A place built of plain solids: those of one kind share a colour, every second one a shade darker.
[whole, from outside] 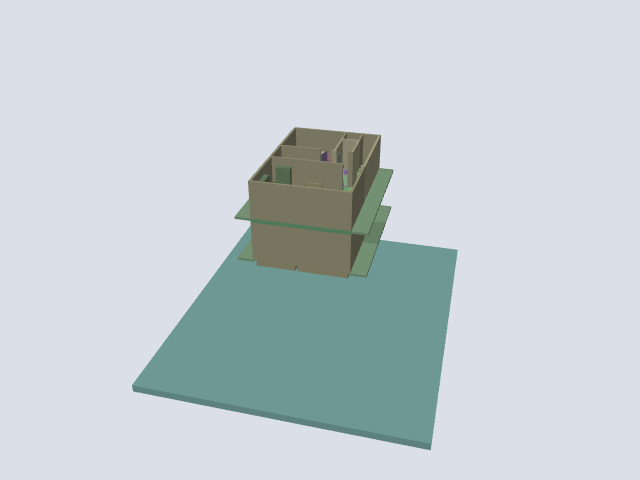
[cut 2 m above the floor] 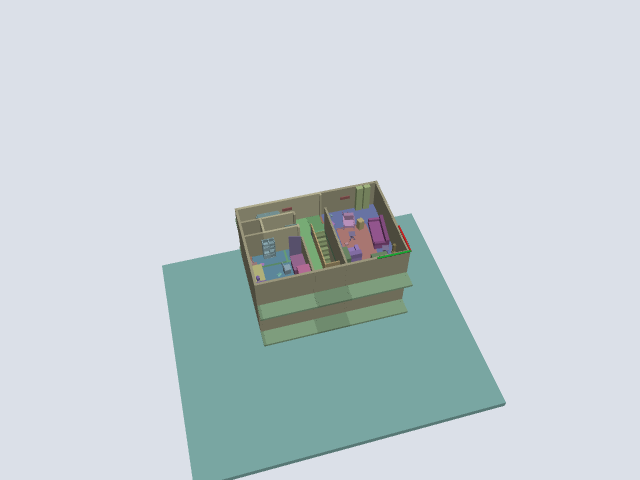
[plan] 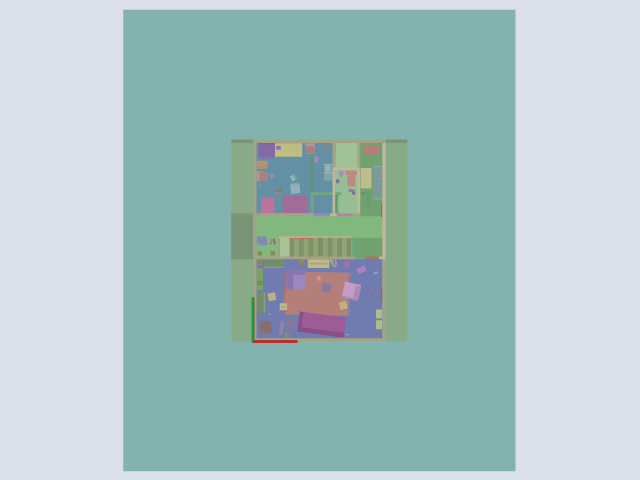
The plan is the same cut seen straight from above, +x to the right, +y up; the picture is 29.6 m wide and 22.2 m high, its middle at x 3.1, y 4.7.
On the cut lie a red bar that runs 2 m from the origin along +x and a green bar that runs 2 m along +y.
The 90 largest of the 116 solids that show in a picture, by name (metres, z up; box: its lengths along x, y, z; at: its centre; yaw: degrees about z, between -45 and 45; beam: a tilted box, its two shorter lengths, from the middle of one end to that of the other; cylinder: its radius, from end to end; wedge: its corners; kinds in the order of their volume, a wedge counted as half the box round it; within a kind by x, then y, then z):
{
 "under_1": {"box": [18.14, 21.35, 0.5], "at": [3.07, 4.67, -9.47]},
 "wall_1": {"box": [0.16, 3.65, 5.36], "at": [0.08, 1.99, -0.24]},
 "wall_2": {"box": [0.16, 1.86, 5.36], "at": [0.08, 4.87, -0.24]},
 "wall_3": {"box": [0.16, 3.26, 5.36], "at": [0.08, 7.56, -0.24]},
 "wall_4": {"box": [2.81, 0.13, 2.44], "at": [1.41, 5.87, 1.22]},
 "wall_5": {"box": [4.73, 0.13, 2.44], "at": [2.37, 3.88, 1.22]},
 "wall_6": {"box": [6.14, 0.16, 5.36], "at": [3.07, 0.08, -0.24]},
 "wall_7": {"box": [4.2, 0.13, 2.67], "at": [3.07, 3.88, -1.59]},
 "wall_8": {"box": [6.14, 0.16, 5.36], "at": [3.07, 9.27, -0.24]},
 "wall_9": {"box": [0.31, 0.13, 2.44], "at": [3.71, 5.87, 1.22]},
 "wall_10": {"box": [0.13, 1.99, 2.44], "at": [3.75, 6.92, 1.22]},
 "wall_11": {"box": [0.13, 1.14, 2.44], "at": [3.75, 8.62, 1.22]},
 "wall_12": {"box": [1.28, 0.13, 2.44], "at": [4.32, 7.99, 1.22]},
 "wall_13": {"box": [0.34, 0.13, 2.44], "at": [4.79, 5.87, 1.22]},
 "wall_14": {"box": [0.13, 1.99, 2.44], "at": [4.89, 6.92, 1.22]},
 "wall_15": {"box": [0.13, 1.14, 2.44], "at": [4.89, 8.62, 1.22]},
 "wall_16": {"box": [0.31, 0.13, 2.44], "at": [5.99, 3.88, 1.22]},
 "wall_17": {"box": [0.16, 3.65, 5.36], "at": [6.06, 1.99, -0.24]},
 "wall_18": {"box": [0.16, 5.25, 2.44], "at": [6.06, 6.57, 1.22]},
 "stair_1": {"box": [2.9, 0.86, 0.51], "at": [3.13, 4.37, -2.92]},
 "stair_2": {"box": [2.67, 0.86, 0.71], "at": [3.24, 4.37, -2.82]},
 "stair_3": {"box": [2.45, 0.86, 0.92], "at": [3.35, 4.37, -2.72]},
 "stair_4": {"box": [2.23, 0.86, 1.12], "at": [3.47, 4.37, -2.61]},
 "stair_5": {"box": [2.01, 0.86, 1.33], "at": [3.58, 4.37, -2.51]},
 "stair_6": {"box": [1.79, 0.86, 1.53], "at": [3.69, 4.37, -2.41]},
 "stair_7": {"box": [1.57, 0.86, 1.74], "at": [3.8, 4.37, -2.31]},
 "stair_8": {"box": [1.35, 0.86, 1.94], "at": [3.91, 4.37, -2.2]},
 "stair_9": {"box": [1.13, 0.86, 2.15], "at": [4.02, 4.37, -2.1]},
 "stair_10": {"box": [0.91, 0.86, 2.35], "at": [4.13, 4.37, -2.0]},
 "stair_11": {"box": [0.69, 0.86, 2.56], "at": [4.24, 4.37, -1.9]},
 "stair_12": {"box": [0.47, 0.86, 2.76], "at": [4.35, 4.37, -1.79]},
 "stair_13": {"box": [0.24, 0.86, 2.97], "at": [4.46, 4.37, -1.69]},
 "floor_bedroom_1": {"box": [2.51, 3.65, 0.5], "at": [1.42, 1.99, -3.12]},
 "floor_bedroom_2": {"box": [3.18, 3.65, 0.5], "at": [4.39, 1.99, -3.12]},
 "upper_floor_next_1": {"box": [1.0, 3.65, 0.16], "at": [-0.5, 1.99, -2.95]},
 "upper_floor_next_2": {"box": [1.0, 3.65, 0.16], "at": [-0.5, 1.99, -0.08]},
 "upper_floor_next_3": {"box": [1.0, 1.86, 0.16], "at": [-0.5, 4.87, -2.95]},
 "upper_floor_next_4": {"box": [1.0, 1.86, 0.16], "at": [-0.5, 4.87, -0.08]},
 "upper_floor_next_5": {"box": [1.0, 3.26, 0.16], "at": [-0.5, 7.56, -2.95]},
 "upper_floor_next_6": {"box": [1.0, 3.26, 0.16], "at": [-0.5, 7.56, -0.08]},
 "upper_floor_next_7": {"box": [1.0, 3.65, 0.16], "at": [6.64, 1.99, -2.95]},
 "upper_floor_next_8": {"box": [1.0, 3.65, 0.16], "at": [6.64, 1.99, -0.08]},
 "upper_floor_next_9": {"box": [1.0, 2.84, 0.16], "at": [6.64, 5.36, -2.95]},
 "upper_floor_next_10": {"box": [1.0, 5.25, 0.16], "at": [6.64, 6.57, -0.08]},
 "upper_floor_next_11": {"box": [1.0, 2.28, 0.16], "at": [6.64, 8.05, -2.95]},
 "upper_floor_living_1": {"box": [5.82, 3.65, 0.16], "at": [3.07, 1.99, -0.08]},
 "upper_floor_kitchen_1": {"box": [3.52, 3.26, 0.16], "at": [1.92, 7.56, -0.08]},
 "upper_floor_hall_1": {"box": [1.09, 0.86, 0.16], "at": [0.71, 4.37, -0.08]},
 "upper_floor_hall_2": {"box": [5.82, 1.0, 0.16], "at": [3.07, 5.3, -0.08]},
 "upper_floor_hall_3": {"box": [1.4, 0.86, 0.16], "at": [5.28, 4.37, -0.08]},
 "upper_floor_hall_4": {"box": [1.02, 3.39, 0.16], "at": [5.47, 7.5, -0.08]},
 "sofa_1": {"box": [0.17, 0.92, 0.18], "at": [2.19, 0.93, 0.54], "yaw": -7.6},
 "sofa_2": {"box": [2.16, 0.23, 0.39], "at": [3.13, 0.44, 0.65], "yaw": -7.6},
 "sofa_3": {"box": [2.16, 0.93, 0.34], "at": [3.18, 0.79, 0.28], "yaw": -7.6},
 "sofa_4": {"box": [0.17, 0.92, 0.18], "at": [4.16, 0.67, 0.54], "yaw": -7.6},
 "fridge_flat_1": {"box": [0.6, 0.73, 1.66], "at": [0.68, 6.31, 0.83]},
 "china_cabinet_1": {"box": [0.33, 0.95, 1.07], "at": [0.34, 1.81, 1.36]},
 "china_cabinet_2": {"box": [0.95, 0.33, 1.07], "at": [0.98, 3.63, 1.36]},
 "floor_landing_1": {"box": [1.55, 0.86, 0.5], "at": [0.94, 4.37, -3.12]},
 "rug_1": {"box": [2.9, 2.0, 0.08], "at": [2.96, 2.22, -0.03], "yaw": -1.0},
 "rug_2": {"box": [0.75, 0.45, 0.08], "at": [5.47, 8.87, -0.03], "yaw": -1.5},
 "armchair_club_1": {"box": [0.33, 0.92, 0.38], "at": [1.7, 2.87, 0.61], "yaw": 0.1},
 "armchair_club_2": {"box": [0.9, 0.92, 0.35], "at": [1.99, 2.87, 0.24], "yaw": 0.1},
 "armchair_club_3": {"box": [0.87, 0.24, 0.18], "at": [2.01, 2.53, 0.51], "yaw": 0.1},
 "armchair_club_4": {"box": [0.87, 0.24, 0.18], "at": [2.01, 3.21, 0.51], "yaw": 0.1},
 "billy_1": {"box": [0.28, 0.42, 2.02], "at": [5.83, 0.78, 1.01]},
 "billy_2": {"box": [0.28, 0.42, 2.02], "at": [5.83, 1.28, 1.01]},
 "range_flat_1": {"box": [0.76, 0.65, 0.94], "at": [0.64, 8.86, 0.47]},
 "wall_band_1": {"box": [0.13, 2.28, 0.26], "at": [2.73, 8.05, -0.13]},
 "wall_band_2": {"box": [6.14, 0.16, 0.26], "at": [3.07, 0.08, -0.13]},
 "wall_band_3": {"box": [1.41, 0.13, 0.26], "at": [3.38, 6.84, -0.13]},
 "wall_band_4": {"box": [0.13, 0.85, 0.26], "at": [3.88, 6.36, -0.13]},
 "wall_band_5": {"box": [0.13, 0.86, 0.26], "at": [4.65, 4.37, -0.13]},
 "upper_floor_wc_1": {"box": [1.02, 1.99, 0.16], "at": [4.32, 6.92, -0.08]},
 "stair_guard_1": {"box": [0.08, 0.86, 0.95], "at": [1.21, 4.37, 0.47]},
 "stair_guard_2": {"box": [3.33, 0.08, 0.95], "at": [2.92, 4.84, 0.47]},
 "tv_board_1": {"box": [1.0, 0.4, 0.48], "at": [3.03, 3.6, 0.24]},
 "tv_board_2": {"box": [0.9, 0.09, 0.52], "at": [3.03, 3.61, 0.78]},
 "trunk_1": {"box": [0.5, 0.95, 0.42], "at": [5.23, 7.56, 0.21]},
 "upper_floor_larder_1": {"box": [1.02, 1.14, 0.16], "at": [4.32, 8.62, -0.08]},
 "bar_stool_1": {"box": [0.35, 0.35, 0.74], "at": [0.88, 2.08, 0.37], "yaw": 10.2},
 "bar_stool_2": {"box": [0.35, 0.35, 0.74], "at": [4.17, 1.68, 0.39], "yaw": 15.0},
 "toy_shelf_1": {"box": [0.3, 1.0, 0.6], "at": [0.32, 2.89, 0.3]},
 "armchair_frame_1": {"box": [0.74, 0.63, 0.18], "at": [4.54, 2.33, 0.32], "yaw": -12.7},
 "armchair_frame_2": {"box": [0.26, 0.62, 0.41], "at": [4.82, 2.27, 0.61], "yaw": -12.7},
 "recycling_tote_1": {"box": [0.5, 0.37, 0.29], "at": [0.42, 8.18, 0.14]},
 "leaf_kitchen_door_1": {"box": [0.035, 0.75, 2.02], "at": [2.93, 6.29, 1.01], "yaw": -16.0},
 "hook_row_1": {"box": [0.4, 1.37, 0.08], "at": [5.76, 7.36, 1.2]},
 "plant_fern_1": {"box": [0.54, 0.54, 0.11], "at": [0.59, 0.68, 0.88]},
 "counter_run_1": {"box": [1.26, 0.64, 0.038], "at": [1.65, 8.86, 0.9]}
}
